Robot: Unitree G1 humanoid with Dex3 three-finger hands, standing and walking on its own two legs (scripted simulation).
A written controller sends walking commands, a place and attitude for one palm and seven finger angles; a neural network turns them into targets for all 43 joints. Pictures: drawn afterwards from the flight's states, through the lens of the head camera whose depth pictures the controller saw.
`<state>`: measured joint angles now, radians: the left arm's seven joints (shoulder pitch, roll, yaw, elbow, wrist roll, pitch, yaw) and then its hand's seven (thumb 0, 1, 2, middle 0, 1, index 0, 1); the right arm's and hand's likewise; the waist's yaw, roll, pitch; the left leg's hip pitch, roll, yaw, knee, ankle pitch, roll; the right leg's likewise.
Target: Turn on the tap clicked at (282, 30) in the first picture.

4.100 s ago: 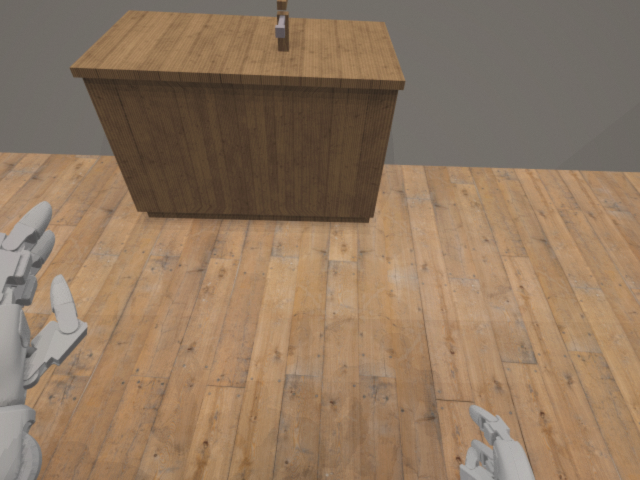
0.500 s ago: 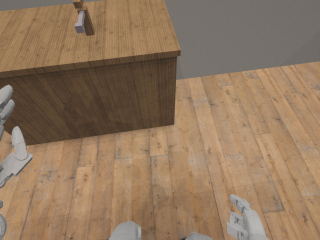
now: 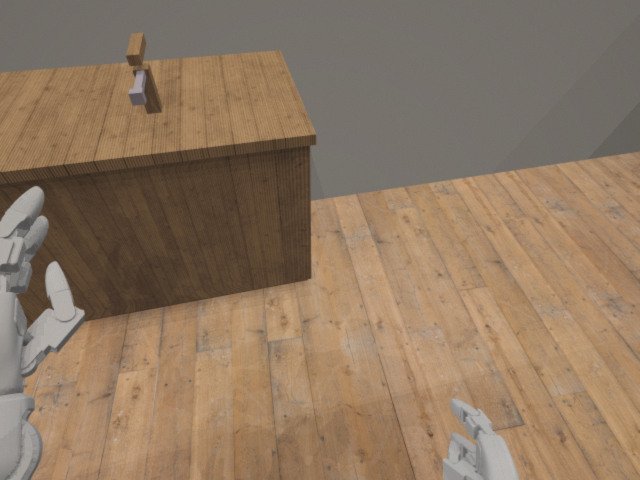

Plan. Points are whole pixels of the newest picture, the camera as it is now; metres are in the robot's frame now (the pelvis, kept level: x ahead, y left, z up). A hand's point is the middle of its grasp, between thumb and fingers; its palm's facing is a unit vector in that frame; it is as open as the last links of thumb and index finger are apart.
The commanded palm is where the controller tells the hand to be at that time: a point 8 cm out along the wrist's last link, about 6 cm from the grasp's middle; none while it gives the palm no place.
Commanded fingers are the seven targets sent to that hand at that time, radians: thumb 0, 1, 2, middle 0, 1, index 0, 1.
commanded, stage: take the last steps up to it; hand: left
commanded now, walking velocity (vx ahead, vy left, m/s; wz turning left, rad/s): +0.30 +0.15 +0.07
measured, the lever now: (137, 96) +0.82 +0.49 +0.06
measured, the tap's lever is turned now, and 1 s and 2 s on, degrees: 0 0 0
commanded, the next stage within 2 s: none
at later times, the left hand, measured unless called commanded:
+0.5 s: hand (49, 313) +0.21 +0.27 +0.18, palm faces +0.47 -0.79 -0.40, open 7.5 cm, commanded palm +0.15 +0.30 +0.19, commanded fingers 0.00 0.90 0.90 -0.20 -0.30 -0.20 -0.30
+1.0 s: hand (80, 233) +0.30 +0.29 +0.18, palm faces +0.40 -0.79 -0.46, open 7.5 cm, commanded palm +0.24 +0.34 +0.19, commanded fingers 0.00 0.90 0.90 -0.20 -0.30 -0.20 -0.30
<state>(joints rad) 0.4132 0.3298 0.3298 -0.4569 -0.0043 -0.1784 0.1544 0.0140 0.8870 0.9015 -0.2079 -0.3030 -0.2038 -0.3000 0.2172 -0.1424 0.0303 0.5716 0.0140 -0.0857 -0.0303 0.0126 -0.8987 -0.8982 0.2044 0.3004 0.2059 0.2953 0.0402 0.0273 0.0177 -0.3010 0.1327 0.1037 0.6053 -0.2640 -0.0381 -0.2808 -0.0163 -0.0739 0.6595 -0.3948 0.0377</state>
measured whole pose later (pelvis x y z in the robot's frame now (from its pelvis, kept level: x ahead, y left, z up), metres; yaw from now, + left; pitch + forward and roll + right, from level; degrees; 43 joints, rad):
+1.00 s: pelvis +0.09 +0.05 +0.01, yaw +3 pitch +1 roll +2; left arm 0.51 0.37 0.36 -0.59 -0.01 -0.25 0.16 0.01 0.88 0.90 -0.22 -0.30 -0.21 -0.30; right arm 0.20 -0.26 -0.05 0.62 0.00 -0.06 -0.06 0.01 -0.90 -0.90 0.20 0.30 0.20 0.30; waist 0.01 -0.04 0.10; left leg -0.41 0.08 0.13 0.61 -0.24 0.00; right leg -0.18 -0.12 -0.15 0.51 -0.34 0.02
